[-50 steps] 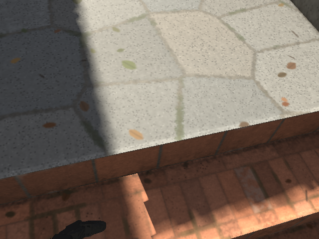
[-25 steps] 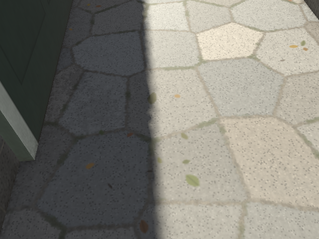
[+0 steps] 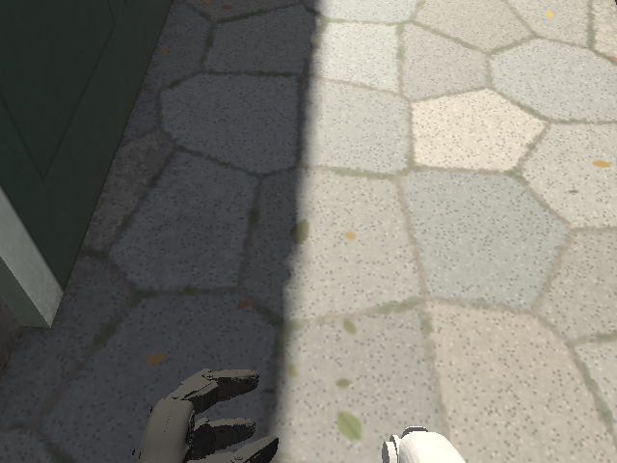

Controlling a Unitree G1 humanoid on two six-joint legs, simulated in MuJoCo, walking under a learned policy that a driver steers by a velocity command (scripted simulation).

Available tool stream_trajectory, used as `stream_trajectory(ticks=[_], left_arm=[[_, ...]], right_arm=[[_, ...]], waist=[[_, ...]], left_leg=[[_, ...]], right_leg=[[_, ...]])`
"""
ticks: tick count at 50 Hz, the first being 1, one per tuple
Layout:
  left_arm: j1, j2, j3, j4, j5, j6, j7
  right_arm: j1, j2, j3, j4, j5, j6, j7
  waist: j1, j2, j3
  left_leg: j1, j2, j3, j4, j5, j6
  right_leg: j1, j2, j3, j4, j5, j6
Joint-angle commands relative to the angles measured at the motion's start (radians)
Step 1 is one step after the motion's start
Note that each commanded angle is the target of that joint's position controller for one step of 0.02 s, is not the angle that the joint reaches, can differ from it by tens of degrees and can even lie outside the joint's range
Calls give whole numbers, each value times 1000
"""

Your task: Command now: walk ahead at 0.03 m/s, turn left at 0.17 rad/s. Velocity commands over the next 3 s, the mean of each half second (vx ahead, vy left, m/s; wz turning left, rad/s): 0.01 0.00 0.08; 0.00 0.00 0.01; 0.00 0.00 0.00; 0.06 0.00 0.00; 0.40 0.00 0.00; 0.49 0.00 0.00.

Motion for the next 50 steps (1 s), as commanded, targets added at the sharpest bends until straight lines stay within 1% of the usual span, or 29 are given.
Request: stream_trajectory(ticks=[1, 2, 3, 4, 5, 6, 7, 8, 10, 13, 15, 17, 21, 22, 23, 25, 26, 27, 29, 30, 31, 32, 33, 34, 39, 41, 43, 46, 50], left_arm=[[44, 53, 31, -39, -47, -12, 1], [154, 65, 43, -7, -49, -24, 6], [217, 99, 67, 18, -39, -32, 21], [269, 210, 100, 17, -1, -16, 42], [260, 221, 102, 23, 5, 6, 56], [186, 229, 101, 25, -17, 4, 52], [106, 201, 97, 33, -10, -6, 52], [53, 137, 83, 69, -13, -18, 52], [62, 103, 77, 129, 3, -48, 44], [128, 125, 83, 183, 5, -93, 35], [169, 154, 91, 204, -1, -112, 34], [187, 152, 96, 206, -1, -103, 40], [253, 171, 107, 219, -6, -96, 62], [227, 156, 87, 184, 4, -78, 75], [236, 175, 94, 181, 15, -66, 80], [280, 219, 112, 188, 29, -41, 82], [302, 229, 121, 192, 28, -28, 77], [298, 245, 123, 189, 28, -26, 68], [285, 223, 116, 224, 8, -28, 52], [315, 182, 105, 249, 5, -33, 42], [315, 117, 88, 237, -5, -46, 27], [311, 144, 98, 228, -22, -37, 27], [289, 182, 107, 234, -23, -29, 29], [297, 183, 109, 249, -23, -28, 22], [334, 161, 108, 283, -4, -45, -9], [351, 157, 105, 287, -11, -50, -3], [352, 189, 108, 272, -4, -58, 4], [352, 208, 116, 281, -15, -66, 13], [338, 206, 112, 277, -15, -75, 18]], right_arm=[[13, -160, -32, -87, 9, 2, 31], [1, -179, -30, -85, 27, -8, 47], [2, -175, -33, -89, 51, -13, 74], [-61, -171, -32, -142, 49, -14, 87], [-115, -152, -35, -157, 1, -8, 93], [-97, -62, -18, -177, -39, -1, 92], [-107, -15, -5, -198, -37, 9, 86], [-113, 5, 10, -214, -42, 20, 70], [-71, 3, 20, -205, -54, 44, 48], [-62, -2, 22, -187, -24, 58, 37], [-89, -8, 22, -187, -19, 65, 35], [-143, -7, 27, -216, -29, 76, 33], [-203, -15, 25, -233, -26, 95, 33], [-205, -7, 36, -237, 6, 99, 43], [-220, -10, 40, -236, 15, 104, 49], [-246, -12, 47, -235, 11, 104, 57], [-240, -20, 40, -209, 22, 104, 60], [-199, -21, 35, -191, 26, 99, 59], [-70, 11, 36, -137, 28, 82, 52], [-37, 19, 39, -126, 13, 64, 52], [-10, -26, 37, -149, -15, 33, 51], [-34, 0, 48, -165, -10, 34, 46], [-86, 0, 51, -180, -8, 30, 43], [-104, -13, 51, -187, -11, 22, 42], [-65, -51, 37, -170, 1, -12, 43], [-84, -67, 28, -163, 5, -11, 42], [-82, -69, 22, -156, 5, -10, 47], [-82, -56, 22, -154, 8, -11, 49], [-60, -58, 18, -148, 2, -15, 48]], waist=[[56, 136, -215], [121, 121, -266], [148, 64, -318], [198, -190, -352], [238, -379, -360], [162, -280, -253], [104, -203, -171], [47, -121, -58], [3, -17, -11], [12, -46, -16], [23, -51, -40], [40, -67, -62], [77, -88, -93], [83, -123, -112], [94, -134, -99], [140, -165, -79], [169, -153, -72], [158, -187, -75], [89, -119, -57], [70, -30, -63], [54, 167, -75], [67, 284, -62], [76, 244, -5], [86, 197, 16], [91, 86, -50], [108, 68, -28], [108, 77, -27], [90, -16, -7], [73, -25, -49]], left_leg=[[4, 211, -5, -42, 1101, 167], [10, 214, 29, 70, 1282, 136], [-139, 159, 61, 207, 1103, 66], [-334, 40, 111, 475, 643, 4], [-398, -50, 86, 906, -77, -11], [-502, -76, -30, 1240, -163, -27], [-559, -48, -6, 1380, -117, -26], [-580, -16, 20, 1378, -73, -13], [-581, -26, 47, 1406, -5, -5], [-639, -59, 55, 1460, 61, -10], [-681, -63, 55, 1460, 86, -25], [-728, -24, 54, 1336, 102, -68], [-752, 15, 91, 1254, 101, -114], [-705, 55, 130, 1066, -31, -128], [-652, 80, 168, 928, -100, -128], [-536, 104, 227, 656, -226, -104], [-433, 65, 314, 550, -321, -88], [-306, 78, 285, 487, -268, -52], [-74, 47, 318, 243, -17, -9], [46, 71, 235, 118, 23, -9], [132, 259, -74, -37, -154, 23], [-52, 362, -252, -149, -376, 101], [-119, 347, -251, -190, -446, 130], [-143, 334, -212, -181, -415, 130], [-43, 253, -43, -134, -247, 113], [-108, 218, 7, -129, -281, 88], [-170, 197, 33, -122, -290, 63], [-56, 157, 88, -65, -112, 59], [21, 147, 132, 5, 94, 51]], right_leg=[[503, 96, -130, -272, -147, -72], [652, 116, -105, -436, 29, -80], [814, 68, 111, -498, 110, -115], [902, -111, 501, -700, 46, -202], [789, -233, 879, -1027, -1, -305], [665, -246, 931, -1097, 9, -302], [568, -239, 823, -1083, -102, -276], [448, -204, 677, -1036, -152, -210], [390, -137, 442, -940, -49, -147], [444, -125, 312, -935, 172, -139], [507, -132, 295, -946, 183, -134], [611, -131, 273, -968, 219, -116], [721, -165, 324, -1003, 254, -179], [767, -184, 332, -1095, 247, -192], [770, -176, 328, -1117, 218, -187], [783, -163, 308, -1148, 144, -166], [744, -127, 249, -1168, 104, -165], [699, -168, 274, -1180, 152, -168], [584, -136, 222, -1134, 96, -132], [528, -84, 169, -1067, 38, -89], [413, 18, 64, -897, 59, -19], [509, 34, 71, -864, 55, 20], [563, 24, 96, -841, 74, 32], [588, 27, 106, -853, 108, 37], [658, 56, 74, -979, 239, 36], [744, 48, 68, -1095, 333, 33], [819, 11, 109, -1145, 332, 28], [712, 7, 120, -1170, 303, 25], [734, -8, 138, -1193, 389, 9]])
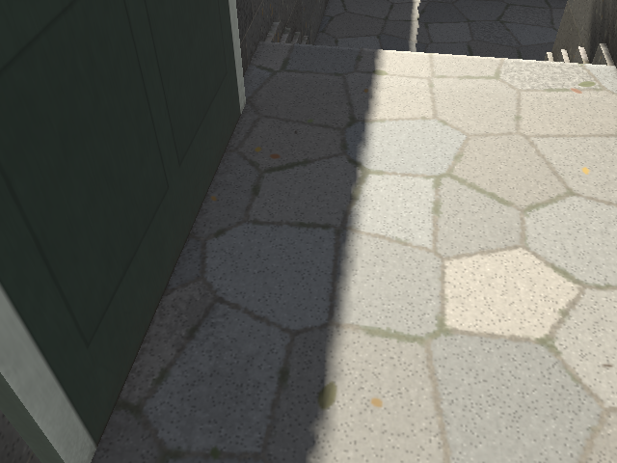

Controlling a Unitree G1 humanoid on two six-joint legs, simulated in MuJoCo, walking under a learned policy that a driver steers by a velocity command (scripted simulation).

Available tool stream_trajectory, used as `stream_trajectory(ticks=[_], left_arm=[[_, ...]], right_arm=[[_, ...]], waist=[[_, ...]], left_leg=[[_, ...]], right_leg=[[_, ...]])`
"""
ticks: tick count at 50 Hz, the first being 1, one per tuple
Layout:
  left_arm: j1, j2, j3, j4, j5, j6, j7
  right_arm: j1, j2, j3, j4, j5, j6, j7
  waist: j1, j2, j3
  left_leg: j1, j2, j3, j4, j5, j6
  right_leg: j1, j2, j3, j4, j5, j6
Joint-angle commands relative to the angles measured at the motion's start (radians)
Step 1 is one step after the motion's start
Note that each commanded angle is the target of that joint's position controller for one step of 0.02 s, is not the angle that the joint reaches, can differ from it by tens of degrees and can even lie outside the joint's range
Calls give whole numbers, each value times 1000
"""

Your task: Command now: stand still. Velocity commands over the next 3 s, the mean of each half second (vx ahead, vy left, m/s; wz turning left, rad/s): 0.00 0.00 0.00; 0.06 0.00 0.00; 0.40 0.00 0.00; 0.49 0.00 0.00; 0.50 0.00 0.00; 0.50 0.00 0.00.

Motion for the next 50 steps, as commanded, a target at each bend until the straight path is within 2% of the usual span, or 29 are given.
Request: stream_trajectory(ticks=[1, 2, 5, 7, 15, 19, 41, 42, 44, 46, 48, 50], left_arm=[[8, 85, 14, -54, 1, -18, 6], [0, 89, 13, -54, 0, -22, 9], [15, 94, 8, -52, -4, -27, 17], [18, 94, 4, -55, 0, -22, 20], [26, 106, -3, -61, 0, -13, 25], [24, 106, -7, -61, -6, -21, 16], [53, 114, -16, -7, -5, -14, 16], [66, 120, -14, 0, -5, -12, 16], [105, 180, 12, 11, 2, 8, 19], [149, 214, 30, 10, 7, 17, 8], [160, 204, 32, 12, 4, 13, -4], [99, 207, 35, -4, 2, -1, -11]], right_arm=[[12, -84, -22, -61, 0, -17, -2], [11, -82, -21, -54, 6, -18, 0], [10, -93, -22, -46, 7, -16, -4], [15, -95, -21, -36, 9, -13, -5], [8, -114, -18, -12, 11, 5, -8], [4, -114, -16, 5, 7, 3, 8], [30, -118, -6, 117, 5, 12, 8], [39, -118, -7, 123, 3, 13, 9], [33, -141, -20, 114, -4, 22, 11], [-12, -128, -20, 79, -14, 24, 26], [-40, -105, -14, 46, -15, 12, 35], [3, -107, -18, 39, -14, -6, 46]], waist=[[-6, -21, 41], [-7, -15, 29], [-3, -10, 10], [-5, -13, 11], [-3, -8, 27], [-4, -7, 36], [-1, 0, 95], [1, -7, 80], [17, -60, 117], [47, -120, 199], [48, -140, 237], [2, -114, 199]], left_leg=[[89, 103, -120, -55, 111, 52], [95, 107, -116, -54, 157, 46], [106, 108, -98, -31, 235, 35], [98, 112, -91, -19, 269, 25], [70, 112, -75, -4, 241, 1], [78, 110, -68, -20, 244, -4], [76, 120, -65, -76, 145, -14], [75, 105, -55, -66, 61, -10], [-37, 57, -18, 40, -204, 2], [-205, 20, 26, 169, -284, 9], [-240, 35, 13, 203, -229, 26], [-152, 43, -11, 167, -205, 46]], right_leg=[[-82, -58, 63, -106, 113, -56], [-67, -63, 66, -97, 149, -54], [-28, -70, 67, -84, 245, -59], [-3, -72, 69, -76, 305, -62], [33, -73, 75, -71, 351, -79], [57, -72, 76, -84, 385, -87], [42, -61, 87, -153, 184, -96], [47, -53, 93, -164, 71, -104], [20, -68, 168, -192, -346, -161], [3, -161, 318, -270, -626, -232], [-42, -227, 415, -295, -647, -275], [-93, -224, 390, -259, -564, -267]])
Over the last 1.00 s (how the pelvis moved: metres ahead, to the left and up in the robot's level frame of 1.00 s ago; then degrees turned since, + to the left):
0.17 -0.04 0.16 1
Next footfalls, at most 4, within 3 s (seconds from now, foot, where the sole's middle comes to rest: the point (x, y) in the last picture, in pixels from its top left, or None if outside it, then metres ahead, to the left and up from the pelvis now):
1.50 right None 0.45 -0.15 -0.78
2.08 left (322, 386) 0.77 0.01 -0.78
2.62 right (397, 281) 1.09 -0.20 -0.78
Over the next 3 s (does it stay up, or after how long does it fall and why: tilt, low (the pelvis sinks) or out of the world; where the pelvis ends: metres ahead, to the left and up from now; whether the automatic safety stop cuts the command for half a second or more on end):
stays up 1.11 -0.14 0.00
